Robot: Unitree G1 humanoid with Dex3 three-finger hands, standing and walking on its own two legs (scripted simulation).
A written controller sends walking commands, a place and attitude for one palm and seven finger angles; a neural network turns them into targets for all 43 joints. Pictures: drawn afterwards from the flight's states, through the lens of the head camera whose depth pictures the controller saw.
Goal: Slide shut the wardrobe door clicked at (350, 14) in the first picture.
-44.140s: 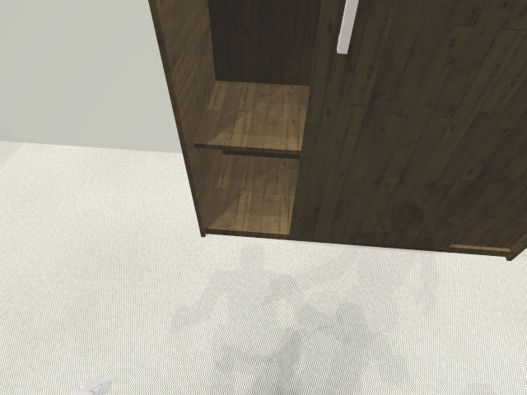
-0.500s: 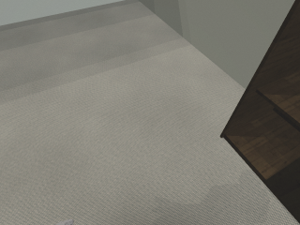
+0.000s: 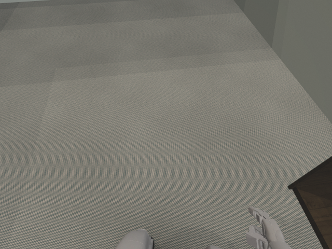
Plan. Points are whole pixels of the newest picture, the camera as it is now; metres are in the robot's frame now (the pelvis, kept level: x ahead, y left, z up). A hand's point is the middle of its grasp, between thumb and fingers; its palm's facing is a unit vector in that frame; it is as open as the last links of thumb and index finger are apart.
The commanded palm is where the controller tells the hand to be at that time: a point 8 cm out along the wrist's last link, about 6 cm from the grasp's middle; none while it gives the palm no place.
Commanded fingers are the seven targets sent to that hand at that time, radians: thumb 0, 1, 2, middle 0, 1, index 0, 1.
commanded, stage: turn to face it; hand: right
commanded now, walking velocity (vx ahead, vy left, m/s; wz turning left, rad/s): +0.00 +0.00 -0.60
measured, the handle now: out of the picture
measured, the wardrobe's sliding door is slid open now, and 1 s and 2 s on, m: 0.38 0.38 0.38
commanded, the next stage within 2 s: none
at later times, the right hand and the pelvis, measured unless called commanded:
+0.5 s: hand out of the picture +0.08 -0.23 -0.15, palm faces +0.27 +0.93 -0.25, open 7.4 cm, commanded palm none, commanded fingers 0.00 -0.90 -0.90 0.20 0.30 0.20 0.30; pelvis +0.08 -0.02 +0.02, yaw -14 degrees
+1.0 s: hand out of the picture +0.05 -0.23 -0.14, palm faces +0.56 +0.78 -0.29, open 7.4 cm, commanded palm none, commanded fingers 0.00 -0.90 -0.90 0.20 0.30 0.20 0.30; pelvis +0.10 -0.01 +0.01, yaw -35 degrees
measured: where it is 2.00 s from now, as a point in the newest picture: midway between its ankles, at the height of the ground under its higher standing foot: outside the picture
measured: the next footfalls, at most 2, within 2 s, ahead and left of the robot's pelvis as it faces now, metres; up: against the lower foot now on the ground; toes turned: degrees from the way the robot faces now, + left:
right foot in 0.16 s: +0.12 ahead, -0.15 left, +0.00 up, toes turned -21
left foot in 0.92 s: +0.22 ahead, +0.09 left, +0.00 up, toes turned -33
